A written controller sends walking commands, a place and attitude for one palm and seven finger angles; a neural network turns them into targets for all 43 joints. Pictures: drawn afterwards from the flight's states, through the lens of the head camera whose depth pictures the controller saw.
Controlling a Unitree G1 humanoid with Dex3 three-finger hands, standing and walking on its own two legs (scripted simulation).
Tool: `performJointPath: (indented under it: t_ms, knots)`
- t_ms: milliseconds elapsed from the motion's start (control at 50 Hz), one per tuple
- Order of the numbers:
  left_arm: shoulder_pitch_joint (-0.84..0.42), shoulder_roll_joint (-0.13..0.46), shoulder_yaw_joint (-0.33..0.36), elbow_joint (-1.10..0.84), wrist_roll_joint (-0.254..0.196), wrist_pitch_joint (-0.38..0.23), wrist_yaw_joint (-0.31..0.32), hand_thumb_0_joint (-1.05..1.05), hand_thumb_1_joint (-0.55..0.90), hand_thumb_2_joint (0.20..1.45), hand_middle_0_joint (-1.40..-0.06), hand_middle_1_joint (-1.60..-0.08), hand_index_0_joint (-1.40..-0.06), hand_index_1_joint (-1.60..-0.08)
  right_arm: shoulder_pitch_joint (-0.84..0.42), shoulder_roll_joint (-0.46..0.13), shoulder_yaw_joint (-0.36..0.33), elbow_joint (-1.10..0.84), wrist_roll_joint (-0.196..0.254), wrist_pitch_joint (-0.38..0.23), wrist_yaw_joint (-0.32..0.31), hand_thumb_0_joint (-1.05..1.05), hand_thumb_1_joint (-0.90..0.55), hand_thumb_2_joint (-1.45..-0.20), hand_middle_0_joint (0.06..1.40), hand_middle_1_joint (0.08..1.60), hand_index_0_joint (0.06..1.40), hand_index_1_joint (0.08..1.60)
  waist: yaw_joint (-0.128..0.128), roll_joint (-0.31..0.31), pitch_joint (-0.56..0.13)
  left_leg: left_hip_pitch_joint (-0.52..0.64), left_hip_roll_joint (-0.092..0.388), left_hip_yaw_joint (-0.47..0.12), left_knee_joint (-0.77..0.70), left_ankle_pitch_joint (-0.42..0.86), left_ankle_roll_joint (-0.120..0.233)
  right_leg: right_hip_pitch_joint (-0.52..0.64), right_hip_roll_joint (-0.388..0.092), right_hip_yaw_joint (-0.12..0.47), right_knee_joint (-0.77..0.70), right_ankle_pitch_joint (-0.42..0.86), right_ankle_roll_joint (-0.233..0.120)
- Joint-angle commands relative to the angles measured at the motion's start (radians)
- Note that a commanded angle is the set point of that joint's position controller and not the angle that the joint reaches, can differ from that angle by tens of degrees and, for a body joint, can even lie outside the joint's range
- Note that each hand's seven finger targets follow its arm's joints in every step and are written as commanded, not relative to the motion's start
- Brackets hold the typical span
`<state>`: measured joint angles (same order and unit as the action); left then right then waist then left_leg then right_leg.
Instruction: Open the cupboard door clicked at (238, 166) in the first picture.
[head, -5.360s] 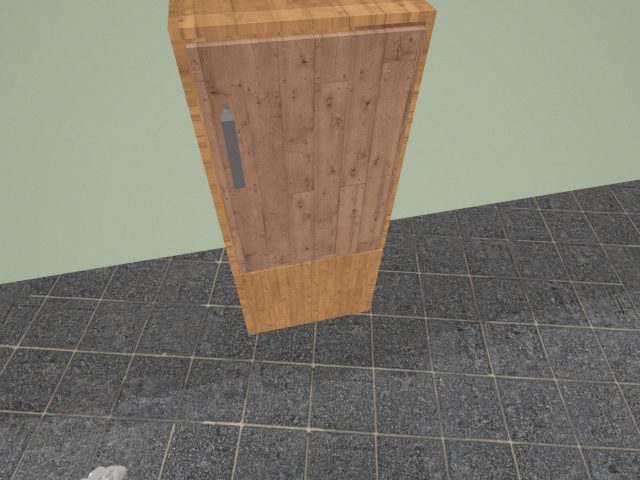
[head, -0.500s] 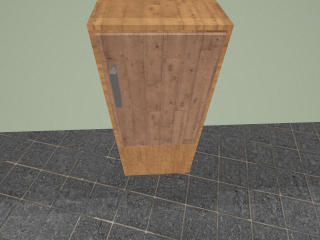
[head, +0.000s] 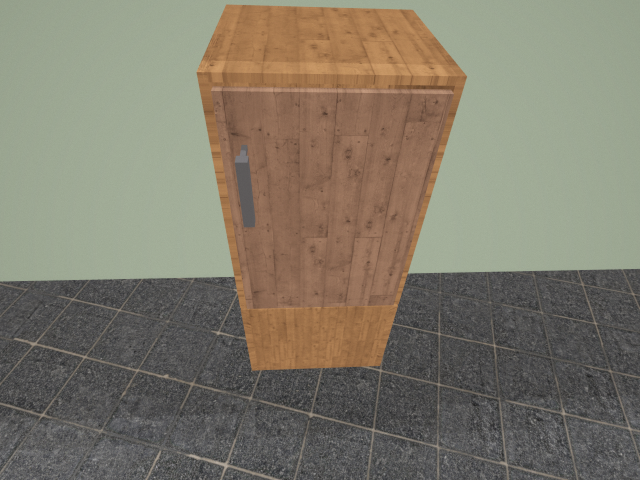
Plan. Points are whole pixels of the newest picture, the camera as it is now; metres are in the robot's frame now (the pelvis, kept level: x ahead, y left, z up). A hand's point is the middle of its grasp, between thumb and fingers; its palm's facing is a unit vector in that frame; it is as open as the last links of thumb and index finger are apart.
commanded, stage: shuffle to correct the standing spot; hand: left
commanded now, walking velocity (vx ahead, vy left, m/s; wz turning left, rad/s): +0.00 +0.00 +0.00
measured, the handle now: (246, 187) +0.59 +0.18 +0.04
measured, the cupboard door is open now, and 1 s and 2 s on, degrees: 0 0 0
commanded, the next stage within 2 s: come to a stop and stand still in 0.70 s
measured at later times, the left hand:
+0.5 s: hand out of the picture -0.05 +0.14 -0.18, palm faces +0.13 -0.98 -0.17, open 7.4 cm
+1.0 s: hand out of the picture +0.12 +0.12 -0.18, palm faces +0.15 -0.96 -0.24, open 7.3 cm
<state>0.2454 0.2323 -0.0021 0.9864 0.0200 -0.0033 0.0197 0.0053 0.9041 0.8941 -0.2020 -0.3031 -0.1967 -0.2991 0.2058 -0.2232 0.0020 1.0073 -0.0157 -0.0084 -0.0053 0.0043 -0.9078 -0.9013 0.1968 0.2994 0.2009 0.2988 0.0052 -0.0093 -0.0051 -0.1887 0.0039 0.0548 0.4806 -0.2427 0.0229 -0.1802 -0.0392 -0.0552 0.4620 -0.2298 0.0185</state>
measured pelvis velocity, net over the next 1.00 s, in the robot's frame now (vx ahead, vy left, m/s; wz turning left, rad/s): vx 0.10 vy -0.08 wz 0.12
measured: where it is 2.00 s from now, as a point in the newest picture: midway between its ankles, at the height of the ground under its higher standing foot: outside the picture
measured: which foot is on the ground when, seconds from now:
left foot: down 0.00-0.92, up 0.94-1.00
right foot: down 0.00-0.62, up 0.64-0.88, down 0.90-1.00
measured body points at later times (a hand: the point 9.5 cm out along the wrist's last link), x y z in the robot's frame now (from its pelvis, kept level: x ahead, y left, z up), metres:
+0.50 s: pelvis +0.02 -0.02 +0.00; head +0.02 -0.01 +0.44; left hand -0.06 +0.19 -0.16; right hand -0.01 -0.24 -0.16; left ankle +0.01 +0.10 -0.73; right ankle +0.01 -0.13 -0.74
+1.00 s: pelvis +0.10 -0.08 -0.01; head +0.11 -0.09 +0.44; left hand +0.11 +0.17 -0.16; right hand +0.11 -0.31 -0.18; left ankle +0.05 +0.06 -0.72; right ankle +0.15 -0.20 -0.74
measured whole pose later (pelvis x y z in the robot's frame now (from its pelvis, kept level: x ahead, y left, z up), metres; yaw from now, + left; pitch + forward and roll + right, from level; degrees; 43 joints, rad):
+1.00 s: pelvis +0.10 -0.08 -0.01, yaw +7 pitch -1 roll -1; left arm 0.26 0.16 0.05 1.01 0.03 -0.01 0.02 0.02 0.93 0.89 -0.20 -0.30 -0.19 -0.30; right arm 0.31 -0.17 -0.05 1.09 -0.01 0.03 -0.03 0.00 -0.91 -0.90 0.20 0.30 0.20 0.30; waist -0.02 0.05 0.05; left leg -0.27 0.09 0.05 0.75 -0.50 -0.02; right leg -0.30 -0.06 -0.13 0.58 -0.25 0.00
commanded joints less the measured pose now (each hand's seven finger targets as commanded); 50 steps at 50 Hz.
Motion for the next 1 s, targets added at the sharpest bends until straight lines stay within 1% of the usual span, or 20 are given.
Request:
performJointPath:
  t_ms: [0, 80, 200, 320, 380, 440, 500, 540, 560, 600, 620, 660, 720, 800, 840, 860, 880, 900, 940, 980]
  knots:
    - [0.03, 0.122, 0.024, -0.03, -0.002, -0.017, 0.012, 0.0, 0.9, 0.9, -0.2, -0.3, -0.2, -0.3, 0.017, -0.137, -0.036, -0.034, 0.001, -0.012, -0.005, 0.0, -0.9, -0.9, 0.2, 0.3, 0.2, 0.3, -0.007, -0.005, 0.053, -0.058, 0.096, -0.11, -0.146, 0.015, 0.002, -0.019, -0.078, 0.09, -0.114, 0.025, -0.029]
    - [0.061, 0.084, 0.016, 0.004, -0.003, -0.016, 0.015, 0.0, 0.9, 0.9, -0.2, -0.3, -0.2, -0.3, 0.037, -0.109, -0.028, -0.001, 0.002, -0.014, -0.005, 0.0, -0.9, -0.9, 0.2, 0.3, 0.2, 0.3, -0.006, 0.011, 0.025, -0.049, 0.105, -0.121, -0.165, 0.007, 0.0, 0.017, -0.077, 0.068, -0.111, 0.032, -0.018]
    - [0.143, 0.027, 0.018, 0.041, 0.013, 0.009, 0.007, 0.0, 0.9, 0.9, -0.2, -0.3, -0.2, -0.3, 0.086, -0.112, -0.048, 0.028, -0.006, 0.015, -0.012, 0.0, -0.9, -0.9, 0.2, 0.3, 0.2, 0.3, -0.003, 0.07, 0.15, -0.182, 0.146, -0.227, -0.273, -0.393, 0.036, -0.043, -0.025, -0.003, -0.036, -0.17, -0.01]
    - [0.199, 0.0, 0.03, 0.04, 0.014, 0.01, -0.002, 0.0, 0.9, 0.9, -0.2, -0.3, -0.2, -0.3, 0.143, -0.1, -0.066, 0.037, -0.004, 0.009, -0.028, 0.0, -0.9, -0.9, 0.2, 0.3, 0.2, 0.3, 0.0, 0.072, 0.136, -0.18, 0.17, -0.268, -0.236, -0.33, 0.07, -0.034, -0.02, -0.007, -0.011, -0.103, -0.023]
    - [0.239, -0.004, 0.04, 0.044, 0.014, 0.01, 0.0, 0.0, 0.9, 0.9, -0.2, -0.3, -0.2, -0.3, 0.157, -0.067, -0.066, 0.036, -0.005, 0.008, -0.032, 0.0, -0.9, -0.9, 0.2, 0.3, 0.2, 0.3, 0.007, 0.021, 0.147, -0.243, 0.133, -0.213, -0.151, -0.294, 0.058, 0.0, -0.048, 0.024, -0.055, -0.155, -0.037]
    - [0.305, 0.037, 0.06, 0.057, 0.011, 0.006, 0.014, 0.0, 0.9, 0.9, -0.2, -0.3, -0.2, -0.3, 0.15, 0.012, -0.049, 0.019, -0.003, 0.007, -0.031, 0.0, -0.9, -0.9, 0.2, 0.3, 0.2, 0.3, 0.031, -0.211, 0.121, -0.351, 0.016, 0.01, 0.167, -0.172, 0.019, 0.083, -0.2, 0.189, -0.218, -0.291, -0.115]
    - [0.289, 0.011, 0.058, 0.062, 0.014, -0.004, 0.018, 0.0, 0.9, 0.9, -0.2, -0.3, -0.2, -0.3, 0.115, 0.035, -0.048, 0.009, -0.003, -0.002, -0.024, 0.0, -0.9, -0.9, 0.2, 0.3, 0.2, 0.3, 0.006, -0.088, 0.121, -0.32, 0.065, 0.039, 0.315, -0.23, 0.015, 0.03, -0.262, 0.189, -0.214, -0.097, -0.204]
    - [0.233, 0.001, 0.051, 0.058, 0.012, 0.002, 0.016, 0.0, 0.9, 0.9, -0.2, -0.3, -0.2, -0.3, 0.199, 0.063, -0.041, 0.043, -0.003, -0.006, -0.022, 0.0, -0.9, -0.9, 0.2, 0.3, 0.2, 0.3, -0.046, -0.051, 0.105, -0.129, 0.068, 0.07, 0.122, -0.124, 0.011, -0.081, -0.202, 0.075, -0.108, -0.056, -0.163]
    - [0.217, -0.023, 0.046, 0.054, 0.006, 0.008, 0.012, 0.0, 0.9, 0.9, -0.2, -0.3, -0.2, -0.3, 0.271, 0.05, -0.043, 0.073, -0.005, -0.011, -0.025, 0.0, -0.9, -0.9, 0.2, 0.3, 0.2, 0.3, -0.067, 0.001, 0.099, -0.006, 0.085, 0.03, 0.006, -0.045, 0.014, -0.161, -0.132, 0.009, -0.01, -0.086, -0.118]
    - [0.219, -0.089, 0.027, 0.024, 0.007, 0.008, -0.003, 0.0, 0.9, 0.9, -0.2, -0.3, -0.2, -0.3, 0.376, -0.103, -0.081, 0.098, -0.019, -0.012, -0.047, 0.0, -0.9, -0.9, 0.2, 0.3, 0.2, 0.3, -0.09, 0.252, 0.092, 0.144, 0.407, -0.421, -0.232, -0.065, 0.147, -0.405, -0.003, -0.091, 0.289, -0.255, -0.022]
    - [0.142, -0.053, 0.035, -0.002, 0.023, 0.019, -0.005, 0.0, 0.9, 0.9, -0.2, -0.3, -0.2, -0.3, 0.377, -0.13, -0.089, 0.098, -0.019, -0.013, -0.048, 0.0, -0.9, -0.9, 0.2, 0.3, 0.2, 0.3, -0.105, 0.231, 0.131, 0.076, 0.456, -0.46, -0.288, -0.144, 0.186, -0.428, -0.022, -0.024, 0.458, -0.328, -0.031]
    - [0.104, -0.048, 0.047, -0.006, 0.025, 0.02, -0.015, 0.0, 0.9, 0.9, -0.2, -0.3, -0.2, -0.3, 0.3, -0.085, -0.075, 0.084, -0.018, -0.023, -0.053, 0.0, -0.9, -0.9, 0.2, 0.3, 0.2, 0.3, -0.066, 0.142, 0.186, -0.008, 0.436, -0.388, -0.289, -0.026, 0.183, -0.457, -0.077, 0.053, 0.566, -0.218, -0.024]
    - [0.116, -0.075, 0.05, 0.001, 0.014, 0.022, -0.029, 0.0, 0.9, 0.9, -0.2, -0.3, -0.2, -0.3, 0.214, -0.081, -0.076, 0.055, -0.018, -0.037, -0.058, 0.0, -0.9, -0.9, 0.2, 0.3, 0.2, 0.3, -0.033, 0.108, 0.112, 0.002, 0.362, -0.196, -0.23, 0.235, 0.149, -0.347, -0.078, 0.026, 0.418, -0.149, 0.005]
    - [0.132, -0.093, 0.056, 0.0, 0.009, 0.03, -0.033, 0.0, 0.9, 0.9, -0.2, -0.3, -0.2, -0.3, 0.148, -0.103, -0.094, 0.037, -0.02, -0.018, -0.051, 0.0, -0.9, -0.9, 0.2, 0.3, 0.2, 0.3, -0.014, 0.16, 0.084, -0.105, 0.298, -0.082, -0.17, 0.086, 0.096, -0.135, -0.029, -0.058, 0.19, -0.049, 0.017]
    - [0.212, -0.075, 0.061, 0.027, 0.008, 0.018, -0.022, 0.0, 0.9, 0.9, -0.2, -0.3, -0.2, -0.3, 0.135, -0.075, -0.088, 0.036, -0.017, -0.005, -0.045, 0.0, -0.9, -0.9, 0.2, 0.3, 0.2, 0.3, 0.025, 0.105, 0.069, -0.159, 0.225, -0.031, -0.043, 0.041, 0.04, 0.018, -0.007, -0.078, 0.023, 0.086, 0.018]
    - [0.25, -0.02, 0.07, 0.041, 0.008, 0.002, -0.009, 0.0, 0.9, 0.9, -0.2, -0.3, -0.2, -0.3, 0.149, -0.028, -0.079, 0.035, -0.011, -0.002, -0.039, 0.0, -0.9, -0.9, 0.2, 0.3, 0.2, 0.3, 0.038, -0.017, 0.058, -0.206, 0.145, 0.025, 0.082, -0.058, -0.006, 0.099, -0.086, 0.017, -0.054, 0.178, 0.0]
    - [0.23, 0.055, 0.074, 0.038, 0.009, -0.014, 0.005, 0.0, 0.9, 0.9, -0.2, -0.3, -0.2, -0.3, 0.175, 0.05, -0.059, 0.022, 0.001, 0.007, -0.03, 0.0, -0.9, -0.9, 0.2, 0.3, 0.2, 0.3, 0.015, -0.213, 0.029, -0.241, 0.056, 0.076, 0.188, -0.248, -0.043, 0.085, -0.258, 0.194, -0.132, 0.27, -0.059]
    - [0.205, 0.091, 0.07, 0.021, 0.004, -0.015, 0.008, 0.0, 0.9, 0.9, -0.2, -0.3, -0.2, -0.3, 0.178, 0.053, -0.056, 0.011, 0.003, 0.015, -0.027, 0.0, -0.9, -0.9, 0.2, 0.3, 0.2, 0.3, 0.011, -0.154, -0.003, -0.173, 0.056, 0.021, 0.262, -0.318, -0.032, 0.031, -0.313, 0.204, -0.164, 0.289, -0.103]
    - [0.114, 0.076, 0.069, 0.011, 0.005, -0.026, 0.021, 0.0, 0.9, 0.9, -0.2, -0.3, -0.2, -0.3, 0.141, 0.049, -0.055, 0.014, 0.008, 0.029, -0.026, 0.0, -0.9, -0.9, 0.2, 0.3, 0.2, 0.3, -0.002, -0.241, 0.031, -0.18, 0.074, -0.017, 0.354, -0.304, -0.033, -0.022, -0.315, 0.231, -0.147, 0.472, -0.148]
    - [0.066, 0.067, 0.066, -0.004, 0.009, -0.019, 0.03, 0.0, 0.9, 0.9, -0.2, -0.3, -0.2, -0.3, 0.145, 0.038, -0.056, 0.031, 0.013, 0.029, -0.024, 0.0, -0.9, -0.9, 0.2, 0.3, 0.2, 0.3, -0.008, -0.165, 0.013, -0.178, 0.058, -0.015, 0.338, -0.279, -0.043, 0.023, -0.302, 0.166, -0.078, 0.662, -0.179]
